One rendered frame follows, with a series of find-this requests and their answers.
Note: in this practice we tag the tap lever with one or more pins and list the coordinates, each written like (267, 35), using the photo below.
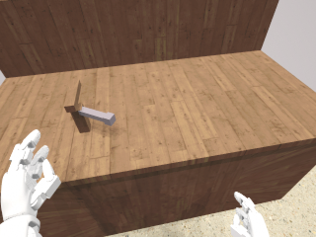
(106, 118)

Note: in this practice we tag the counter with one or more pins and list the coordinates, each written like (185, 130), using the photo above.
(201, 112)

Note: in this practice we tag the left robot hand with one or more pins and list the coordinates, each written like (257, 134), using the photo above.
(20, 192)

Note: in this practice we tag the right robot hand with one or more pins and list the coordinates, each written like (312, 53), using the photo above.
(253, 222)

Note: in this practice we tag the robot left forearm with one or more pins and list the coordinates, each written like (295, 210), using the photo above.
(24, 225)

